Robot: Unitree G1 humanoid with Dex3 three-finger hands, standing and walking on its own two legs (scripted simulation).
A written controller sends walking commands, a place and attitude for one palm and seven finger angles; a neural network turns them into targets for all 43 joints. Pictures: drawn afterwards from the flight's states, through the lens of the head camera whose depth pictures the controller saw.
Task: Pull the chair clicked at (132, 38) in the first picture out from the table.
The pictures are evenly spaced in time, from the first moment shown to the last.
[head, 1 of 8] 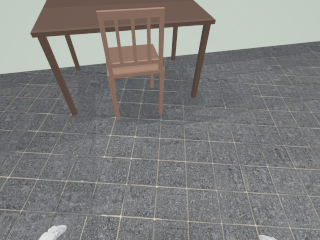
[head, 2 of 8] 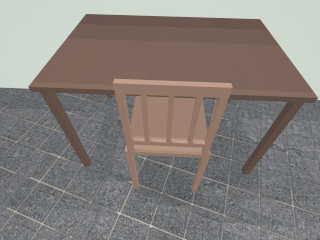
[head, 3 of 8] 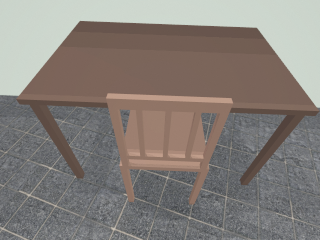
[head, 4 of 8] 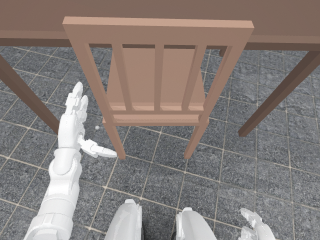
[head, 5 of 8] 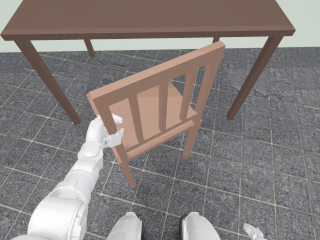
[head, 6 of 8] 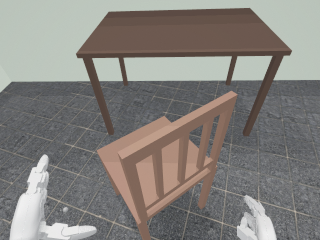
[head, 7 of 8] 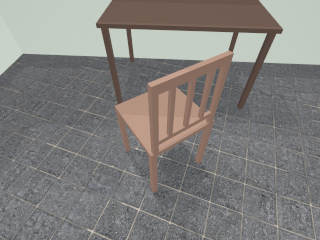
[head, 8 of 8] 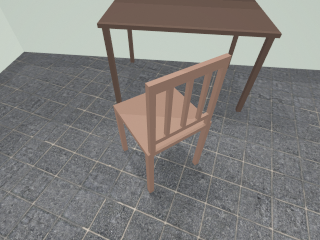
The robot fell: no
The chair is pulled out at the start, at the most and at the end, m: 0.00 0.60 0.60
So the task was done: yes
